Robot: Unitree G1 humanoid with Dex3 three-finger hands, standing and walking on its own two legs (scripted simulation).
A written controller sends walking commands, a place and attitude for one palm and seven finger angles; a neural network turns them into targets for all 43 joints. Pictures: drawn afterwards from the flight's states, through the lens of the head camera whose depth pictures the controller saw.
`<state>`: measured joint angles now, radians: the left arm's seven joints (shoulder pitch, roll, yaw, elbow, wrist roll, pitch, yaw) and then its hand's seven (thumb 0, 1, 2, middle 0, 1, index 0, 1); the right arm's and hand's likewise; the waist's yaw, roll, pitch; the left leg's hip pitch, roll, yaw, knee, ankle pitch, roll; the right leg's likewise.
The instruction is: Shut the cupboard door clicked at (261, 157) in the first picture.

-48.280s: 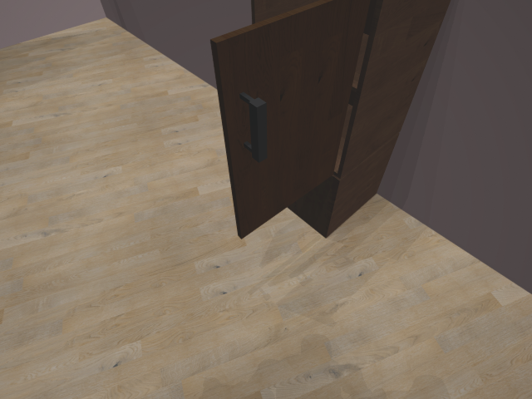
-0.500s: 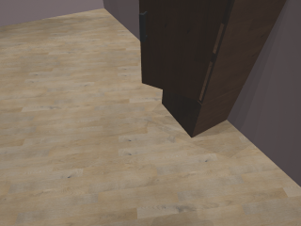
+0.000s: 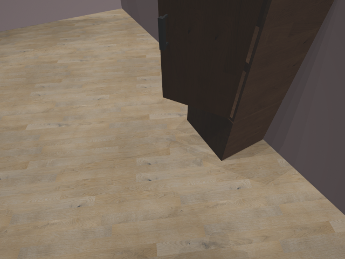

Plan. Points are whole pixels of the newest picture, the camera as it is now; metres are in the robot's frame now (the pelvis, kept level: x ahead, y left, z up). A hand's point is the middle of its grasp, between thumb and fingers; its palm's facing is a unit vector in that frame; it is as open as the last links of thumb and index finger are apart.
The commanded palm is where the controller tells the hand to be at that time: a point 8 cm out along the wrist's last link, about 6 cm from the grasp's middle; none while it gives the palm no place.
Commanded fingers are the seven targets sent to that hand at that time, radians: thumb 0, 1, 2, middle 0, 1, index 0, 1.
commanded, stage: walk to a spot facing it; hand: left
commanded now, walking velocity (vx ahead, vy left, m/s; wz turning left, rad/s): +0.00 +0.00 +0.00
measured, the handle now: (164, 32) +1.01 +0.10 +0.06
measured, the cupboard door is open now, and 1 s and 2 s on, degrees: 35 35 35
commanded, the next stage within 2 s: turn to face it in 1.44 s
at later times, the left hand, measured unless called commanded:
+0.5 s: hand out of the picture -0.01 +0.23 -0.21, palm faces +0.21 -0.95 -0.22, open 7.4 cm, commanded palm none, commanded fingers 0.00 0.90 0.90 -0.20 -0.30 -0.20 -0.30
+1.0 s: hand out of the picture -0.02 +0.23 -0.15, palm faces +0.50 -0.81 -0.29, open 7.4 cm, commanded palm none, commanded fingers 0.00 0.90 0.90 -0.20 -0.30 -0.20 -0.30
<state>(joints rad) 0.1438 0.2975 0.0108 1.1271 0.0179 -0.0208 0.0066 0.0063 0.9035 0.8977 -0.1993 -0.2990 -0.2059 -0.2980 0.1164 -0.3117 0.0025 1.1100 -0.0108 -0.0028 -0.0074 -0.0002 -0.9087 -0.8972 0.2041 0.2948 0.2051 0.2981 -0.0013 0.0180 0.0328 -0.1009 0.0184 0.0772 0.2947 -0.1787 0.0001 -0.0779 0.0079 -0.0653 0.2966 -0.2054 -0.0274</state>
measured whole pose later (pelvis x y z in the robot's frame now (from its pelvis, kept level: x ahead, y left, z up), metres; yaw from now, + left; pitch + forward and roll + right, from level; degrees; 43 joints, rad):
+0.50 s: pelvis +0.00 +0.03 -0.03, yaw +12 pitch -2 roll -1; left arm 0.23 0.22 0.05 1.01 0.03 0.03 0.02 0.01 0.90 0.90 -0.20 -0.30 -0.21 -0.30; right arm 0.22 -0.20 -0.03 0.99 -0.01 0.06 0.02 0.00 -0.91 -0.90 0.20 0.29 0.20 0.30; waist -0.02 -0.03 0.12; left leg -0.32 0.06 0.06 0.65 -0.29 -0.01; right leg -0.16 -0.11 -0.24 0.63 -0.41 0.02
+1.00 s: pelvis +0.03 +0.02 +0.00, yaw +30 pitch +0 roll +2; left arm 0.28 0.20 0.06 0.92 0.03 -0.03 0.00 0.00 0.91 0.90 -0.20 -0.30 -0.20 -0.30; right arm 0.26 -0.26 -0.09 0.96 -0.03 0.05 0.03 0.00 -0.91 -0.90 0.20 0.29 0.20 0.30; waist -0.02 0.02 0.01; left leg -0.57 -0.03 -0.02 1.11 -0.34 -0.01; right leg -0.16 -0.06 -0.10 0.43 -0.28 -0.01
